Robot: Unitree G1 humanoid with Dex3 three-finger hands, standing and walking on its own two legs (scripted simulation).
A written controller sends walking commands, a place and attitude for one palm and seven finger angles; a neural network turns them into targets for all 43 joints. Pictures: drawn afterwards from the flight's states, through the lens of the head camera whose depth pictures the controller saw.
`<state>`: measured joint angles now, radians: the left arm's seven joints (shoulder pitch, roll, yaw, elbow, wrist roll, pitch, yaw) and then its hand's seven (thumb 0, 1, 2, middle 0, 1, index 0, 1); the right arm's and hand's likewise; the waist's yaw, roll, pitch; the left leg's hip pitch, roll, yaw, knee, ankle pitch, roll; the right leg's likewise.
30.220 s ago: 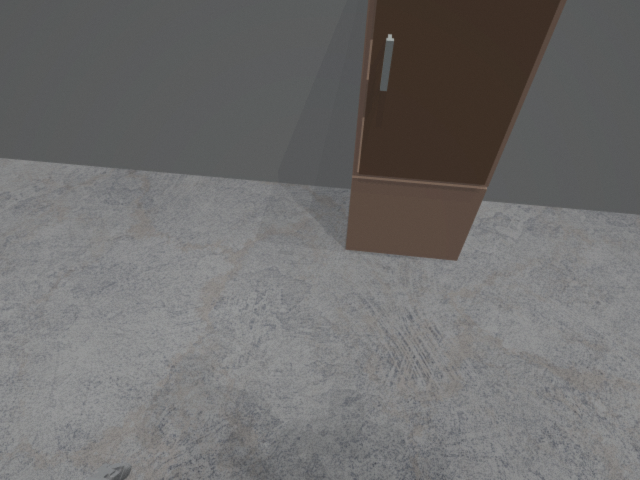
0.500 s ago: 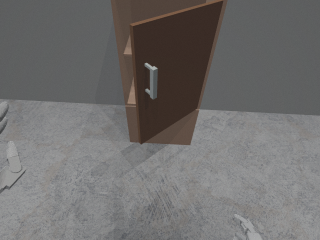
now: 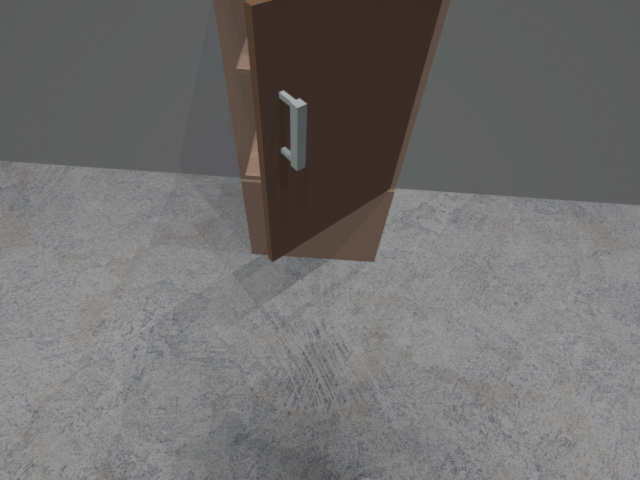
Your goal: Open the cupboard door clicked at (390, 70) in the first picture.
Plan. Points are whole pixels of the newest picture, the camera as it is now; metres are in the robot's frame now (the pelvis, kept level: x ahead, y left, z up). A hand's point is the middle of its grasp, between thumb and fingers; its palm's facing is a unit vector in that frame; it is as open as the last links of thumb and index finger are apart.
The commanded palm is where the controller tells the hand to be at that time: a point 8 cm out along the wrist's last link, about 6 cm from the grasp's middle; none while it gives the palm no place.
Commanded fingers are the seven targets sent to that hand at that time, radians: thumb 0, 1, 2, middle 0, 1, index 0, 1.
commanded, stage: let the arm hang, fingers relaxed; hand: left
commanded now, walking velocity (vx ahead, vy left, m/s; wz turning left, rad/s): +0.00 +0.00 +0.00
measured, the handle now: (291, 131) +0.63 +0.08 +0.05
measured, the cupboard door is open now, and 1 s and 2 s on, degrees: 42 42 42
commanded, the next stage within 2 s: look to check the result in 0.76 s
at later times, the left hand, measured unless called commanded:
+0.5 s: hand out of the picture +0.10 +0.23 -0.14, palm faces +0.01 -0.94 -0.35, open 7.4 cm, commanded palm none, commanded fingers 0.00 0.90 0.90 -0.20 -0.30 -0.20 -0.30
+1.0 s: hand out of the picture +0.11 +0.21 -0.15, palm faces +0.00 -0.95 -0.30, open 7.4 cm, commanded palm none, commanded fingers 0.00 0.90 0.90 -0.20 -0.30 -0.20 -0.30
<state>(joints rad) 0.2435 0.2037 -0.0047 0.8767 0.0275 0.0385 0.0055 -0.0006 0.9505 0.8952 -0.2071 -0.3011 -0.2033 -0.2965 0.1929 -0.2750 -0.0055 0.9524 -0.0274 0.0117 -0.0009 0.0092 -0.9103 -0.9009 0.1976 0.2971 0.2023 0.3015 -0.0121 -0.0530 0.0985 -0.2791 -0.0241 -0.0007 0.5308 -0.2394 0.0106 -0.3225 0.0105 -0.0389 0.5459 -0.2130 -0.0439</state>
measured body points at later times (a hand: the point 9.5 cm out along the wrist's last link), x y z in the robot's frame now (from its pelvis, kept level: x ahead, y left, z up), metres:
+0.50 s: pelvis +0.03 -0.01 +0.01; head +0.04 -0.03 +0.46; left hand +0.10 +0.28 -0.12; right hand +0.07 -0.26 -0.15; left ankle +0.03 +0.12 -0.73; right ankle +0.05 -0.09 -0.73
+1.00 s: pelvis +0.05 -0.02 +0.02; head +0.07 -0.02 +0.46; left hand +0.11 +0.26 -0.13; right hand +0.11 -0.29 -0.14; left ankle +0.03 +0.12 -0.73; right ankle +0.05 -0.09 -0.73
